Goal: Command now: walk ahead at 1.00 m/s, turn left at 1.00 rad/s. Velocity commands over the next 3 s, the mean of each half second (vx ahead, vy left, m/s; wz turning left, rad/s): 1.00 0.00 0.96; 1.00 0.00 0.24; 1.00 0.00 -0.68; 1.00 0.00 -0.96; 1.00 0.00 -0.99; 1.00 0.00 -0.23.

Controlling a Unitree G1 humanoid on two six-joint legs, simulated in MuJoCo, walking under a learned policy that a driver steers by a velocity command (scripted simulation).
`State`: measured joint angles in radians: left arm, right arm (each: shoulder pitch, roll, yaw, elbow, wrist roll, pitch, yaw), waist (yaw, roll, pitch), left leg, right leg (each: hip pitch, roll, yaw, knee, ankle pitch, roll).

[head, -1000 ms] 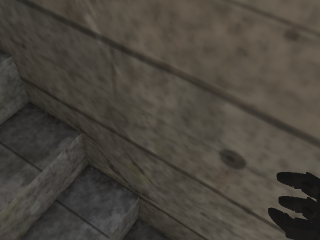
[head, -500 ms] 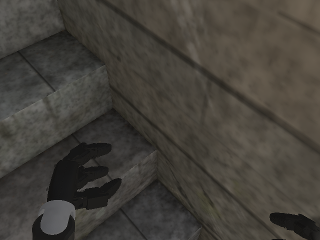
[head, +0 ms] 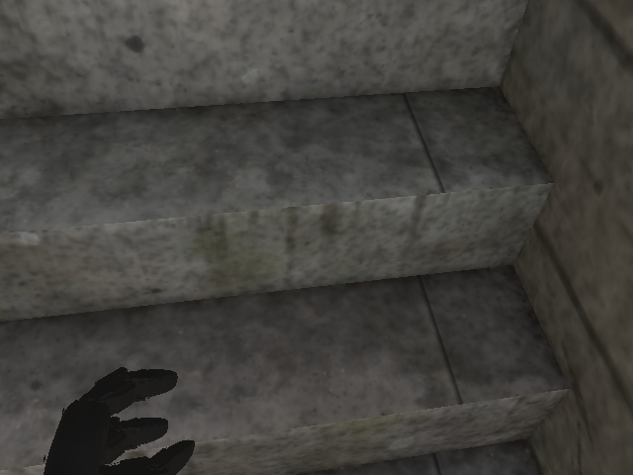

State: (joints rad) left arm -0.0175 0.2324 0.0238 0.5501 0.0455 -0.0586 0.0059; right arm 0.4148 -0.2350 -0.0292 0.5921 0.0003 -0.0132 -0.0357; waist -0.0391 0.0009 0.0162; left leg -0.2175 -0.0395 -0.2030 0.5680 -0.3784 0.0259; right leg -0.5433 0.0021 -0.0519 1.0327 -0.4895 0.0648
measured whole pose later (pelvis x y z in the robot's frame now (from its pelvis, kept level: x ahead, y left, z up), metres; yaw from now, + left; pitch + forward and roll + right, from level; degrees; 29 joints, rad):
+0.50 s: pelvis +0.10 +0.14 +0.01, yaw +29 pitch +4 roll +2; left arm 0.42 0.27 0.03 0.90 0.02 0.02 0.07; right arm -0.10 -0.13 0.12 0.26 0.07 0.03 0.01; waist 0.05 -0.04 0.04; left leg -1.07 0.13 0.10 1.59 -0.71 -0.01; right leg 0.13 -0.26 -0.37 0.17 -0.24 0.09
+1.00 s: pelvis +0.30 +0.39 +0.27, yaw +35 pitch +3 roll -5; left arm -0.15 0.04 -0.16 0.42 0.00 -0.05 -0.09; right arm 0.54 -0.15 0.06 0.97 -0.02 -0.03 -0.09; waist 0.02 0.05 -0.08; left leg -0.09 -0.02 0.04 0.47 0.19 0.15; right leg -0.81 0.14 -0.17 1.32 -0.67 -0.13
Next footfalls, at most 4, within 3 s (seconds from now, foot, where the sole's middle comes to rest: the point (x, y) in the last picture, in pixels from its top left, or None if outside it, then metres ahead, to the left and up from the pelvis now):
0.08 right None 0.07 -0.10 -0.77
0.48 left None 0.17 0.33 -0.57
0.98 right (31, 425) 0.42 0.40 -0.36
1.34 left None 0.39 0.77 -0.37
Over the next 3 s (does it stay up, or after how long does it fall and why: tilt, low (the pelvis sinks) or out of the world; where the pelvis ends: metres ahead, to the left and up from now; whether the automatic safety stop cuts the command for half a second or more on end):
stays up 0.77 0.31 0.66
